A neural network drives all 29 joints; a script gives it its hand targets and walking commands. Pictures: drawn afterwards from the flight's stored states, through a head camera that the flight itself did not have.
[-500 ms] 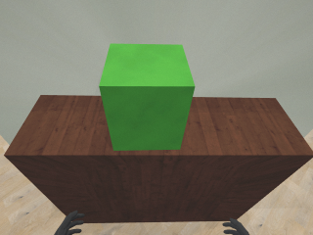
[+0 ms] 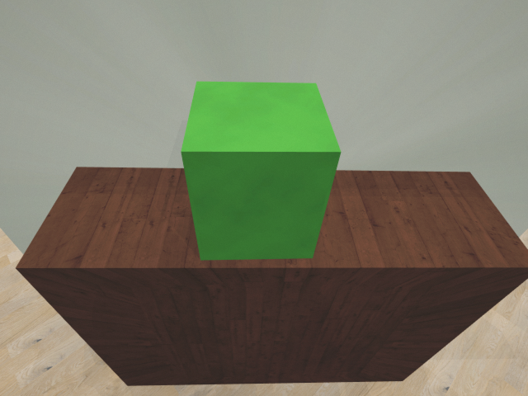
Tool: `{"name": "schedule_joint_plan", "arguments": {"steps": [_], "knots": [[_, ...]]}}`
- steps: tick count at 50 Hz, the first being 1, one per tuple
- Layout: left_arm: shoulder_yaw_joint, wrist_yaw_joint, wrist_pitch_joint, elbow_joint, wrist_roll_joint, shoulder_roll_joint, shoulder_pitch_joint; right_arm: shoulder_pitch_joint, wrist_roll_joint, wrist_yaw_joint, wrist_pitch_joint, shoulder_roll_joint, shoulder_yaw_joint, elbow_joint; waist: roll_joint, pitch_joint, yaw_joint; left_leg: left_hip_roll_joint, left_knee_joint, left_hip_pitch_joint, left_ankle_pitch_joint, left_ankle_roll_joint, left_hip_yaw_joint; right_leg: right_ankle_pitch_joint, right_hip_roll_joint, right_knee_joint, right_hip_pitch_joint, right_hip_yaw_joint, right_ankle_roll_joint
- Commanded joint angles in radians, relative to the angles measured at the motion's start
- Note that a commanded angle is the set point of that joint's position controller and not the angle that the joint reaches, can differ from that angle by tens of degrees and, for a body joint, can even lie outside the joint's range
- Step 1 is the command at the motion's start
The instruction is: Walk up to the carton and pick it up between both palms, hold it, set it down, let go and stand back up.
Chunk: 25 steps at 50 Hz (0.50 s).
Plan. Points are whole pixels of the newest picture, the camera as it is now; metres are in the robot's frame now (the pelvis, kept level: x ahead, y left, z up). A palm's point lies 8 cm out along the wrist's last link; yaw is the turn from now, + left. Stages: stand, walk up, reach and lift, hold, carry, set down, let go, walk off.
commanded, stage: stand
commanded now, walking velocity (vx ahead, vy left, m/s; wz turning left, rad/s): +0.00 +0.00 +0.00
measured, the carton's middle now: (257, 173) +0.46 +0.01 +0.10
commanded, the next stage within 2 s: none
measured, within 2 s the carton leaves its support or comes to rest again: neither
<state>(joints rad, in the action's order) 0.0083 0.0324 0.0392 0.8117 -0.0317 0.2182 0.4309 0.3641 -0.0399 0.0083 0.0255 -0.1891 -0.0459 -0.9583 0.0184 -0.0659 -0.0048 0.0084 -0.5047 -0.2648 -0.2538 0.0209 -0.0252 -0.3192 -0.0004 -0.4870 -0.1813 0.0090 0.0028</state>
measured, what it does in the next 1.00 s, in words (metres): stands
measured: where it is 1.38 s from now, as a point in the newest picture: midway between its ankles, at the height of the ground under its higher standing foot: outside the picture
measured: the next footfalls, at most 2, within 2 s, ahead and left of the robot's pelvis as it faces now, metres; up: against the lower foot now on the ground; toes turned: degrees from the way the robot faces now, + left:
none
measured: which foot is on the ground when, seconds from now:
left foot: down 0.00-1.00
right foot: down 0.00-1.00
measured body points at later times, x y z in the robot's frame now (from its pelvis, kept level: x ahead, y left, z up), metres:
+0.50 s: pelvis -0.03 +0.00 +0.00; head -0.04 +0.00 +0.45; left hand -0.06 +0.21 -0.16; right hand -0.06 -0.22 -0.16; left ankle +0.01 +0.11 -0.74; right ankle -0.04 -0.12 -0.74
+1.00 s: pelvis -0.04 -0.01 +0.00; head -0.05 +0.00 +0.45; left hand -0.07 +0.20 -0.16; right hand -0.09 -0.21 -0.16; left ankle +0.01 +0.11 -0.74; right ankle -0.04 -0.12 -0.74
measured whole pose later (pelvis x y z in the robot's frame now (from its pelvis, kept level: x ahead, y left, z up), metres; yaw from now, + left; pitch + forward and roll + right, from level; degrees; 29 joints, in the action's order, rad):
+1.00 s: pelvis -0.04 -0.01 +0.00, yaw +0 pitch -1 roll +0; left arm -0.01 0.03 0.02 1.08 -0.02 0.13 0.40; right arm 0.39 -0.02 -0.03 0.00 -0.11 0.00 -1.13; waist 0.00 -0.03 0.01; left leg -0.01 -0.48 -0.29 -0.18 0.01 -0.02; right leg -0.25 0.02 -0.48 -0.21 0.01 0.02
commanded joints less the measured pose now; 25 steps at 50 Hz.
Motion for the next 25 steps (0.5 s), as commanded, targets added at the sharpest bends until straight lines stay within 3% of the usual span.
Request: {"name": "schedule_joint_plan", "arguments": {"steps": [1,6,8,11,12,13,15,20,23,25], "knots": [[0.016,0.004,0.003,0.015,0.001,0.06,0.088,0.067,0.004,-0.01,-0.001,-0.108,-0.02,-0.006,-0.05,0.14,-0.002,-0.103,0.11,0.012,0.204,0.032,0.138,0.168,-0.078,0.085,-0.083,-0.097,0.031],[0.018,0.007,0.001,0.07,0.002,0.072,0.086,0.074,0.012,-0.014,-0.005,-0.089,-0.019,-0.035,-0.009,0.13,0.007,-0.092,0.122,0.031,0.13,0.027,0.131,0.14,-0.079,0.107,-0.076,-0.101,0.029],[0.012,0.006,0.0,0.089,0.003,0.045,0.085,0.073,0.011,-0.016,-0.008,-0.073,-0.012,-0.054,-0.053,0.144,0.005,-0.097,0.136,0.011,0.103,0.028,0.137,0.132,-0.078,0.106,-0.077,-0.098,0.03],[0.003,0.005,-0.001,0.121,0.007,0.02,0.105,0.076,0.01,-0.02,-0.014,-0.067,-0.008,-0.071,-0.015,0.142,0.002,-0.096,0.134,0.013,0.084,0.028,0.133,0.114,-0.079,0.114,-0.072,-0.104,0.032],[0.004,0.007,-0.001,0.131,0.007,0.023,0.101,0.071,0.009,-0.018,-0.013,-0.063,-0.008,-0.074,-0.03,0.128,0.007,-0.093,0.128,0.028,0.082,0.027,0.124,0.115,-0.079,0.118,-0.07,-0.105,0.032],[0.007,0.006,0.001,0.135,0.005,0.044,0.084,0.079,0.01,-0.02,-0.012,-0.058,-0.006,-0.079,-0.002,0.143,0.011,-0.095,0.128,0.017,0.101,0.025,0.131,0.123,-0.086,0.113,-0.071,-0.107,0.036],[0.007,0.004,0.0,0.145,0.004,0.034,0.08,0.079,0.011,-0.023,-0.017,-0.06,-0.007,-0.096,-0.025,0.155,0.009,-0.096,0.14,0.015,0.049,0.023,0.135,0.093,-0.079,0.123,-0.093,-0.106,0.035],[-0.003,0.009,-0.006,0.184,0.006,-0.003,0.093,0.087,0.015,-0.026,-0.02,-0.041,0.002,-0.116,-0.016,0.17,0.01,-0.086,0.128,0.015,0.063,0.018,0.116,0.072,-0.08,0.133,-0.101,-0.12,0.037],[0.004,0.01,-0.014,0.201,0.005,0.015,0.08,0.104,0.013,-0.026,-0.024,-0.018,0.012,-0.137,-0.028,0.198,0.016,-0.086,0.149,-0.015,-0.005,0.014,0.131,0.027,-0.074,0.13,-0.115,-0.109,0.036],[-0.002,0.009,-0.017,0.206,0.006,0.0,0.092,0.105,0.016,-0.03,-0.028,-0.032,0.009,-0.141,-0.033,0.203,0.004,-0.086,0.15,-0.04,-0.011,0.016,0.127,0.03,-0.073,0.132,-0.103,-0.114,0.039]]}}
